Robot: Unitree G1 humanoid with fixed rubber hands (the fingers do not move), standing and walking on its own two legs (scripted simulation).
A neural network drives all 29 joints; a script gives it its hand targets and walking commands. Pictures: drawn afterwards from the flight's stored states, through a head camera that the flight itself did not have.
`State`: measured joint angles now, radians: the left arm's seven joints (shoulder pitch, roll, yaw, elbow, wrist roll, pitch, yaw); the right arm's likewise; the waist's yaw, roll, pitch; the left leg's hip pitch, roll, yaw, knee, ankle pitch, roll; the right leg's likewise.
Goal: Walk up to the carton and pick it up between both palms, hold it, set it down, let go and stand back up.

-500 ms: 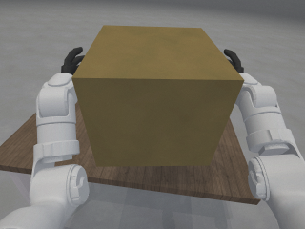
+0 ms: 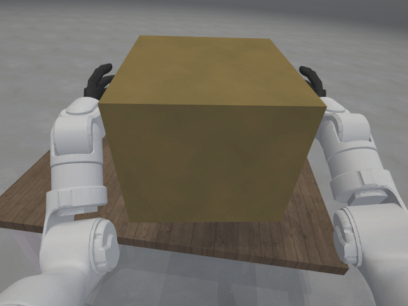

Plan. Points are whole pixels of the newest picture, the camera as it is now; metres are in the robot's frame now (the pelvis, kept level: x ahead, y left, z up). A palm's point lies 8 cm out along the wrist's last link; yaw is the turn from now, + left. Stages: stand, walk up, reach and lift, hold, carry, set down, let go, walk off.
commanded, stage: hold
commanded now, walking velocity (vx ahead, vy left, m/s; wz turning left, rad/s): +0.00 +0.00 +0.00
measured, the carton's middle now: (205, 122) +0.42 +0.00 +0.21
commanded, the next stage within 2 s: none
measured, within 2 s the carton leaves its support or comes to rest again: neither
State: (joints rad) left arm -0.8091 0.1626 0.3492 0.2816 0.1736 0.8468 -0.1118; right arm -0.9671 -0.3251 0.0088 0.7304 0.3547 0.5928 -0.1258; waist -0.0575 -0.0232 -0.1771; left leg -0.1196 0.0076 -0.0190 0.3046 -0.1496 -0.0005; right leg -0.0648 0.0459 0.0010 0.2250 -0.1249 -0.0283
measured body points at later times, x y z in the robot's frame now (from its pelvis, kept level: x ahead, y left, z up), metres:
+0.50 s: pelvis +0.00 +0.00 +0.00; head -0.07 +0.02 +0.44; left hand +0.39 +0.19 +0.27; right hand +0.39 -0.20 +0.28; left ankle +0.01 +0.12 -0.75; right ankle +0.00 -0.10 -0.75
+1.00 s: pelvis +0.00 +0.00 +0.00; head -0.08 +0.01 +0.44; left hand +0.38 +0.20 +0.28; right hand +0.39 -0.20 +0.28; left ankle +0.01 +0.12 -0.75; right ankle +0.00 -0.10 -0.75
